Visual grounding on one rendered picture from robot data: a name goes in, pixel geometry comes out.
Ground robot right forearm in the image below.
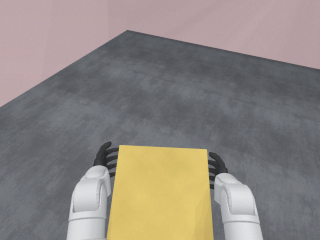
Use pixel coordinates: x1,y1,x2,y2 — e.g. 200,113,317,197
214,173,263,240

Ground right robot hand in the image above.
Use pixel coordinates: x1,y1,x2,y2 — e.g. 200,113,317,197
208,152,228,190

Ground left robot hand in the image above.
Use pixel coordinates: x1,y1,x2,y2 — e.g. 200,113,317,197
93,141,119,178

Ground carton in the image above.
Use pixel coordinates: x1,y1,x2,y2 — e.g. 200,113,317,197
106,145,214,240

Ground robot left forearm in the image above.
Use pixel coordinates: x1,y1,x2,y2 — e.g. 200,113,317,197
66,165,111,240

